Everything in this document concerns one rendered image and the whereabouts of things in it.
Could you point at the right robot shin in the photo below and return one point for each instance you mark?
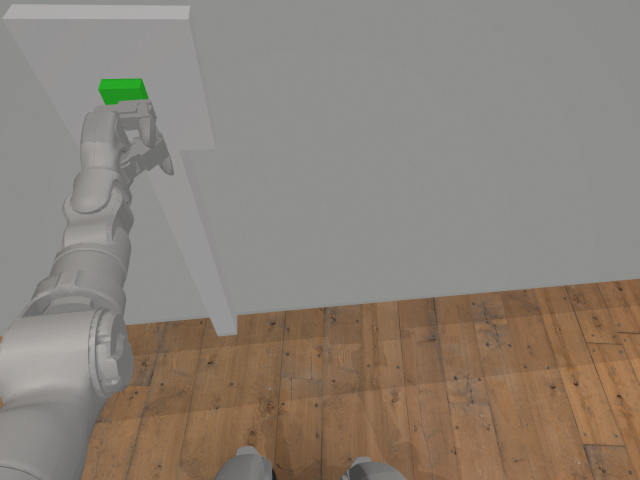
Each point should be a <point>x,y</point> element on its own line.
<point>360,460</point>

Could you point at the robot shin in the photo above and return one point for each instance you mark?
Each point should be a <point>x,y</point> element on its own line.
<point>360,460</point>
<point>247,450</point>

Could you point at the button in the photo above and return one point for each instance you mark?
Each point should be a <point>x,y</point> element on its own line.
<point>115,90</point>

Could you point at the left robot shin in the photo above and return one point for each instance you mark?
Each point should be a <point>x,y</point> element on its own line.
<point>247,450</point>

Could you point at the left robot upper arm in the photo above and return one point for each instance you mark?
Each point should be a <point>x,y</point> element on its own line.
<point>56,373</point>

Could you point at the robot left forearm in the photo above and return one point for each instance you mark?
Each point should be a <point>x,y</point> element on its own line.
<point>91,265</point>

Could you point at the left robot hand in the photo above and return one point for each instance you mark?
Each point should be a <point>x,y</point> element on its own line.
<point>104,143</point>

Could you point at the panel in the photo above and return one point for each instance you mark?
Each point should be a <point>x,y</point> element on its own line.
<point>71,48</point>

